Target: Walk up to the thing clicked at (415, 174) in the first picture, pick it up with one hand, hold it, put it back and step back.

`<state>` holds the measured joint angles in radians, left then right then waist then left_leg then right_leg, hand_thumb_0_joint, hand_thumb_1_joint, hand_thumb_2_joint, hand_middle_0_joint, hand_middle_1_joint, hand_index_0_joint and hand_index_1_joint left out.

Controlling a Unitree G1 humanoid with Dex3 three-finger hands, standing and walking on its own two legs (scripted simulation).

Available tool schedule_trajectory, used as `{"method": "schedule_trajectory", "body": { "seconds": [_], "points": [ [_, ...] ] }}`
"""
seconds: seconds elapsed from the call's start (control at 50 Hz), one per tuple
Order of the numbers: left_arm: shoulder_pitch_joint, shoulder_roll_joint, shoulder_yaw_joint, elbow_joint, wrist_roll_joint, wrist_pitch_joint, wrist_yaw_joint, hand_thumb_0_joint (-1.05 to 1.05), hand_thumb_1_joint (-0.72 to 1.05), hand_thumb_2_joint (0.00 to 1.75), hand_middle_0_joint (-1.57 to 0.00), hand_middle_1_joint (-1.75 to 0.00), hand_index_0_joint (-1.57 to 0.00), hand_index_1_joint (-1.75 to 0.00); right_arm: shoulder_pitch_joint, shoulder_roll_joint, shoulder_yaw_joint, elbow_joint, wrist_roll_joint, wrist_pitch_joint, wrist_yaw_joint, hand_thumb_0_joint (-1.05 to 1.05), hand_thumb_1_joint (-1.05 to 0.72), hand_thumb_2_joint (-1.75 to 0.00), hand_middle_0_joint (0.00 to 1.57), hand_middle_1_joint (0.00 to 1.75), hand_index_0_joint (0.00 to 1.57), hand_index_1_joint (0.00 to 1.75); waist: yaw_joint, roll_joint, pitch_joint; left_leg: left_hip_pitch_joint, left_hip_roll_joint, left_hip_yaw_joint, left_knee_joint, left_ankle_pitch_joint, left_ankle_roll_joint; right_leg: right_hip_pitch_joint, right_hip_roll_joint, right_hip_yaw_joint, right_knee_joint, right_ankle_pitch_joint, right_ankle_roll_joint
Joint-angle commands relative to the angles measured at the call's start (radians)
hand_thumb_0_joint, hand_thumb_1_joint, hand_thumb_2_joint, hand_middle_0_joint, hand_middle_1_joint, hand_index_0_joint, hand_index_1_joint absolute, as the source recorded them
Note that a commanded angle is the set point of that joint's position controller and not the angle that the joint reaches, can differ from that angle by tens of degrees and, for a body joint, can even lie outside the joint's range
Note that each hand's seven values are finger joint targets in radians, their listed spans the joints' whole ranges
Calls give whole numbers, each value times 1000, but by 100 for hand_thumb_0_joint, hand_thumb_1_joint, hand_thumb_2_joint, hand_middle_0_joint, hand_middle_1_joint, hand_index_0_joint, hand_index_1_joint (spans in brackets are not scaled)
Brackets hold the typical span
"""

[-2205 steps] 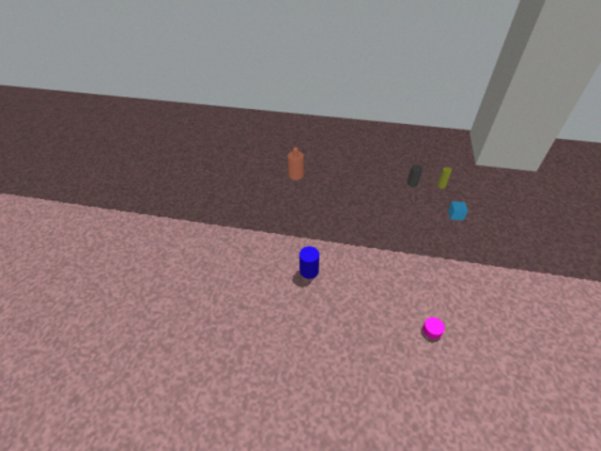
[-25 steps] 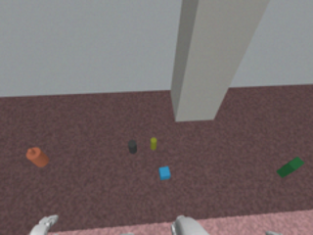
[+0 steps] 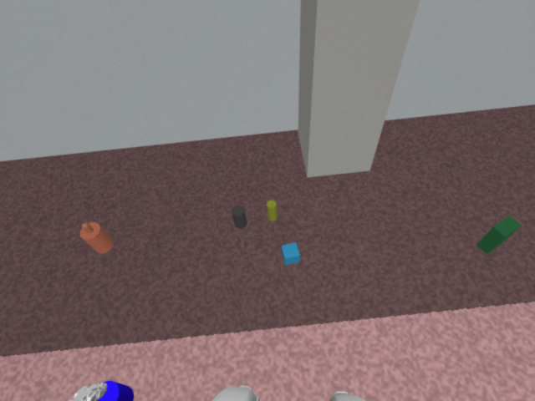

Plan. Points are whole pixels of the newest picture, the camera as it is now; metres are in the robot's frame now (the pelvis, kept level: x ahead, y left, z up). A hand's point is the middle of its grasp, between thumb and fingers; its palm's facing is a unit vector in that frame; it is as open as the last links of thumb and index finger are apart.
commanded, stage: step back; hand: left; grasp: from above
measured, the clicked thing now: (239, 217) +0.87 +0.20 -0.71
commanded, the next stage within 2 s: stand in 1.54 s
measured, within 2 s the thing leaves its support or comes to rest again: neither
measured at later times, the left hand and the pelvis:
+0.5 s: hand out of the picture -0.12 +0.25 -0.14, palm faces -0.04 -0.91 -0.41, open 7.4 cm; pelvis -0.18 -0.02 +0.00, yaw -3 degrees
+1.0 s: hand out of the picture -0.18 +0.25 -0.14, palm faces +0.05 -0.92 -0.38, open 7.4 cm; pelvis -0.23 -0.02 +0.01, yaw +1 degrees
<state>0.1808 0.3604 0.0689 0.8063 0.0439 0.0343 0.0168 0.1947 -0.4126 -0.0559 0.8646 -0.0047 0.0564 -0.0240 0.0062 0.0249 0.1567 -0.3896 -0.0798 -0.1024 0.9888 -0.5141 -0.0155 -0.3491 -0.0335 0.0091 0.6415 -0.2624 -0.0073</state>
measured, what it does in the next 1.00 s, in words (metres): walks backwards: left foot, then right foot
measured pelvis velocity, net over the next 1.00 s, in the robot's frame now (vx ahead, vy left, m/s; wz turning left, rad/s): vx -0.23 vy -0.02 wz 0.02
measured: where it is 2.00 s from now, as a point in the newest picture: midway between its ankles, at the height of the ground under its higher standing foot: outside the picture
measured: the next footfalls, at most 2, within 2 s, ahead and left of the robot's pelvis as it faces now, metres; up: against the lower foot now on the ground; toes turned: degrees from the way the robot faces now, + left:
left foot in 0.08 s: -0.01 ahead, +0.13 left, +0.00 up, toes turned -1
right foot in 0.40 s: -0.17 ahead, -0.12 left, +0.00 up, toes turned +1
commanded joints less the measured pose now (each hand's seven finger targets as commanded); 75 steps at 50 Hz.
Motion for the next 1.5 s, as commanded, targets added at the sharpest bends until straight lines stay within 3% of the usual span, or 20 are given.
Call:
{"method": "schedule_trajectory", "body": {
  "seconds": [0.0, 0.04, 0.1, 0.16, 0.34, 0.38, 0.4, 0.42, 0.48, 0.58, 0.64, 0.66, 0.7, 0.72, 0.88, 0.94, 1.12, 1.2, 1.32, 1.48],
  "points": [
    [-6, 266, 72, -95, -16, -9, 28, 0, 90, 90, -20, -30, -20, -30, 18, -136, -41, -68, -17, -36, 0, 0, -90, -90, 20, 30, 20, 30, 24, -215, -222, 39, 47, 94, -393, 87, 16, 265, -202, 203, -53, 458, -170],
    [-27, 244, 57, -104, -24, 6, 21, 0, 90, 90, -20, -30, -20, -30, 73, -159, -57, -42, -27, -41, -1, 0, -90, -90, 20, 30, 20, 30, -4, -154, -235, 192, 75, 66, -593, 325, 45, 130, -161, 172, 19, 338, -103],
    [-116, 240, 69, -106, -24, 7, 32, 0, 90, 90, -20, -30, -20, -30, -24, -347, -93, -82, -34, -43, 11, 0, -90, -90, 20, 30, 20, 30, -53, 195, -166, -1, 505, -454, -678, 533, 356, -49, 98, 135, 524, -404, -6],
    [-11, 225, 67, -44, -46, 16, 21, 0, 90, 90, -20, -30, -20, -30, -127, -240, -53, -89, -38, -46, -5, 0, -90, -90, 20, 30, 20, 30, 35, 82, -137, 29, 353, -165, -587, 598, 257, -80, 121, 171, 659, -263, -18],
    [96, 187, 51, 49, -21, -30, 4, 0, 90, 90, -20, -30, -20, -30, -73, -238, -55, -72, -16, -9, 5, 0, -90, -90, 20, 30, 20, 30, 14, 157, -263, 213, 277, -67, -423, 522, 185, 170, 79, -51, -243, -43, -6],
    [109, 292, 83, 56, 8, -47, 7, 0, 90, 90, -20, -30, -20, -30, -59, -142, -26, -88, -9, -11, 14, 0, -90, -90, 20, 30, 20, 30, 12, -98, -214, -148, 105, 3, -224, 168, 72, 324, -117, 309, -294, -81, -80],
    [52, 413, 107, 20, 4, -40, 9, 0, 90, 90, -20, -30, -20, -30, -136, -138, -36, -115, -8, -11, -4, 0, -90, -90, 20, 30, 20, 30, 79, -286, -173, -138, 20, -24, -47, -93, 23, 51, -373, 558, -352, -72, -257],
    [-13, 403, 102, -3, 2, -46, 14, 0, 90, 90, -20, -30, -20, -30, -140, -183, -54, -101, -7, -6, -8, 0, -90, -90, 20, 30, 20, 30, 56, -232, -84, -75, 62, -127, 113, -83, 8, -120, -423, 599, -393, -99, -301],
    [-103, 273, 68, -7, 2, -56, 17, 0, 90, 90, -20, -30, -20, -30, -50, -168, -44, -40, -4, -20, -1, 0, -90, -90, 20, 30, 20, 30, -25, -105, -75, -75, 1, -69, 162, 61, 10, -32, -212, 241, -247, 91, -192],
    [31, 289, 81, 26, 11, -65, 5, 0, 90, 90, -20, -30, -20, -30, -83, -150, -36, -34, -28, -46, 22, 0, -90, -90, 20, 30, 20, 30, 68, -190, -122, -93, 64, 24, -217, 0, -3, 194, -198, 281, -275, -311, -178],
    [-9, 290, 67, 27, -4, -49, -8, 0, 90, 90, -20, -30, -20, -30, -16, -134, -42, 17, -30, -68, 27, 0, -90, -90, 20, 30, 20, 30, 17, -189, -129, 164, 50, 108, -568, 89, 20, 81, -189, 223, -228, -238, -155],
    [3, 255, 49, 29, -5, -44, -10, 0, 90, 90, -20, -30, -20, -30, 24, -142, -53, 42, -34, -76, 23, 0, -90, -90, 20, 30, 20, 30, 0, -143, -140, 281, 50, 84, -646, 166, 36, 17, -156, 179, -156, -200, -117],
    [-31, 177, 27, 35, -29, -45, -17, 0, 90, 90, -20, -30, -20, -30, 2, -251, -69, 42, -41, -88, 20, 0, -90, -90, 20, 30, 20, 30, -11, 143, -131, 242, 343, -425, -778, -263, 173, -170, 26, -12, 83, -267, -13],
    [-67, 253, 53, 51, -22, -48, -13, 0, 90, 90, -20, -30, -20, -30, -26, -285, -75, 29, -34, -89, 26, 0, -90, -90, 20, 30, 20, 30, -26, 104, -59, 46, 411, -463, -813, -347, 249, -70, -4, 30, 193, -310, -13],
    [60, 199, 53, 155, -11, -81, -16, 0, 90, 90, -20, -30, -20, -30, -70, -163, -34, 33, -21, -71, 35, 0, -90, -90, 20, 30, 20, 30, 45, 91, -122, -29, 205, -80, -578, -5, 97, 317, 45, -30, -252, -61, -31],
    [42, 336, 80, 139, 3, -91, -10, 0, 90, 90, -20, -30, -20, -30, -67, -145, -34, 36, -22, -66, 23, 0, -90, -90, 20, 30, 20, 30, 55, -149, -34, -154, 57, -6, -144, -44, 29, 165, -335, 534, -473, -578, -211],
    [-80, 256, 42, 114, -17, -86, -17, 0, 90, 90, -20, -30, -20, -30, 33, -109, -43, 103, -29, -91, 38, 0, -90, -90, 20, 30, 20, 30, -15, -141, -111, 209, 71, 127, -502, 230, 17, 20, -174, 121, -253, -39, -126],
    [-32, 186, 16, 138, -44, -62, -17, 0, 90, 90, -20, -30, -20, -30, -59, -234, -55, 78, -30, -105, 21, 0, -90, -90, 20, 30, 20, 30, 5, 90, -146, 122, 384, -300, -725, 32, 189, 37, 16, -14, 28, -232, -11],
    [-20, 240, 20, 190, -32, -91, -6, 0, 90, 90, -20, -30, -20, -30, -121, -145, -21, 97, -8, -96, 20, 0, -90, -90, 20, 30, 20, 30, 11, 39, -197, 132, 195, 8, -523, 480, 56, 251, -74, 79, -190, 234, -44],
    [-80, 220, 6, 200, -34, -81, 2, 0, 90, 90, -20, -30, -20, -30, -154, -142, -24, 136, -6, -90, 14, 0, -90, -90, 20, 30, 20, 30, 3, -13, -239, 241, 209, 32, -527, 615, 71, 246, -76, 55, -179, 326, -36]
  ]
}}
